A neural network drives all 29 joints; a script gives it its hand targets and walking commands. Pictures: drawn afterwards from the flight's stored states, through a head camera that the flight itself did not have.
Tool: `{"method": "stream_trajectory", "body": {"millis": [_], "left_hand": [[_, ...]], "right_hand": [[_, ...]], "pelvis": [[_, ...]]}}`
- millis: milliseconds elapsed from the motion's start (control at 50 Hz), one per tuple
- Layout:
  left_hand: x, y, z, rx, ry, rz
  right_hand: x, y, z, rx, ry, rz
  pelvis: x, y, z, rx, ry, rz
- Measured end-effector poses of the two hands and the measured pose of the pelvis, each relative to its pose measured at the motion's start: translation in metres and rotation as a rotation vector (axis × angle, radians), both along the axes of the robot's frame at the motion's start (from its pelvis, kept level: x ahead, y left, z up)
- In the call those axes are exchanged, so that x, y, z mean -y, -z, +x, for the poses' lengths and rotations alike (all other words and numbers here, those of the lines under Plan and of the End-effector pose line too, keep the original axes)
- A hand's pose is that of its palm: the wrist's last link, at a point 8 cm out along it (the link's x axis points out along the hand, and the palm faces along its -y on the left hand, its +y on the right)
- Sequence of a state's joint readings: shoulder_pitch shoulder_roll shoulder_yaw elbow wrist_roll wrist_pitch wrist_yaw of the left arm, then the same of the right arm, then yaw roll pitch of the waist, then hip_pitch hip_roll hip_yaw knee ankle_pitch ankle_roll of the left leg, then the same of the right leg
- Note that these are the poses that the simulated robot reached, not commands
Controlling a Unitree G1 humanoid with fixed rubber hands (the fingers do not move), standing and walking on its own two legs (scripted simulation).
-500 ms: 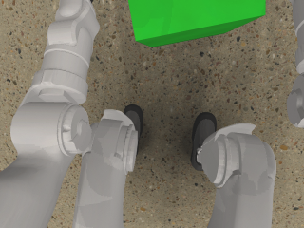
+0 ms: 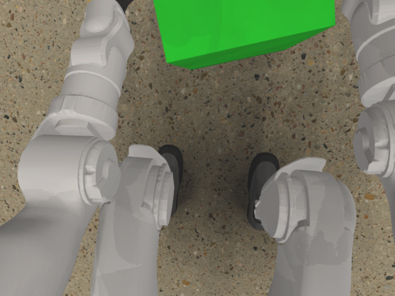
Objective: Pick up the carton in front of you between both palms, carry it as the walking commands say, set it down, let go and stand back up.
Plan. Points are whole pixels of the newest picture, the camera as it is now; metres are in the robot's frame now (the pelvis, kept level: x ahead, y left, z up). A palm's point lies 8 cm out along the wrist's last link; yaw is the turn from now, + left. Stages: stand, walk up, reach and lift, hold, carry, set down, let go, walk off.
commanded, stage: reach and lift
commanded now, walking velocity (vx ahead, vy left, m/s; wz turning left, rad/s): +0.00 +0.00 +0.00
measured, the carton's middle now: out of the picture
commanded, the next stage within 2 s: none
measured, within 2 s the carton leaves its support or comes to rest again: leaves its support in 0.40 s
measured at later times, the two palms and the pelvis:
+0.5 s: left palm out of the picture +0.55 +0.13 -0.14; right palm out of the picture +0.57 -0.17 -0.16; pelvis +0.01 +0.00 -0.01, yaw -1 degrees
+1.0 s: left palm out of the picture +0.50 +0.13 +0.05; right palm out of the picture +0.51 -0.17 +0.04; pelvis -0.01 +0.01 +0.10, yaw -4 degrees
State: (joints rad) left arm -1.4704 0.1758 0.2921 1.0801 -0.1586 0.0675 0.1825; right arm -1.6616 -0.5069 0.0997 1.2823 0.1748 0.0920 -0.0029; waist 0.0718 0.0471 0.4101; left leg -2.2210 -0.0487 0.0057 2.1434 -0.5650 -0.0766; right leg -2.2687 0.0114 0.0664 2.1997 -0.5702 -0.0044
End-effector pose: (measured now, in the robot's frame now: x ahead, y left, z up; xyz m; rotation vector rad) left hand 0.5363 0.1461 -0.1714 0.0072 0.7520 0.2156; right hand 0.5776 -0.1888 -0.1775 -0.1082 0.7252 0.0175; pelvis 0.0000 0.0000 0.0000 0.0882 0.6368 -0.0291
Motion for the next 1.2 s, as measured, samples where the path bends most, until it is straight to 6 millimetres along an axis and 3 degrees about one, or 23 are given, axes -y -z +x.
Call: {"method": "stream_trajectory", "body": {"millis": [100, 340, 480, 560, 700, 800, 980, 1200], "left_hand": [[0.018, -0.001, 0.007, 0.009, 0.029, -0.031], [0.014, -0.004, 0.019, -0.009, 0.013, -0.04], [0.017, -0.025, 0.018, 0.024, -0.021, -0.029], [0.023, -0.053, 0.005, 0.062, -0.059, -0.042], [0.036, -0.123, -0.012, 0.095, -0.019, -0.068], [0.033, -0.165, -0.027, 0.069, -0.009, -0.059], [0.018, -0.214, -0.036, 0.082, -0.013, -0.047], [0.028, -0.271, -0.042, 0.094, 0.023, -0.05]], "right_hand": [[-0.013, 0.0, 0.001, -0.001, -0.025, 0.014], [-0.013, -0.001, 0.004, -0.027, -0.047, 0.015], [-0.015, -0.008, -0.009, -0.019, -0.008, 0.011], [-0.013, -0.039, -0.021, 0.002, 0.038, 0.025], [0.001, -0.125, -0.044, 0.032, 0.104, 0.029], [-0.002, -0.171, -0.058, 0.005, 0.109, 0.026], [-0.017, -0.215, -0.068, 0.017, 0.106, 0.033], [-0.007, -0.268, -0.087, 0.029, 0.156, 0.05]], "pelvis": [[0.0, -0.001, -0.004, 0.015, -0.003, -0.002], [0.005, 0.012, 0.003, 0.006, -0.005, -0.006], [0.004, 0.01, 0.009, -0.032, 0.005, -0.011], [-0.001, 0.0, 0.009, -0.055, 0.02, -0.016], [-0.011, -0.031, 0.002, -0.077, 0.045, -0.026], [-0.014, -0.059, -0.005, -0.091, 0.058, -0.021], [-0.013, -0.101, -0.008, -0.116, 0.043, -0.033], [-0.013, -0.145, 0.011, -0.111, 0.05, -0.043]]}}
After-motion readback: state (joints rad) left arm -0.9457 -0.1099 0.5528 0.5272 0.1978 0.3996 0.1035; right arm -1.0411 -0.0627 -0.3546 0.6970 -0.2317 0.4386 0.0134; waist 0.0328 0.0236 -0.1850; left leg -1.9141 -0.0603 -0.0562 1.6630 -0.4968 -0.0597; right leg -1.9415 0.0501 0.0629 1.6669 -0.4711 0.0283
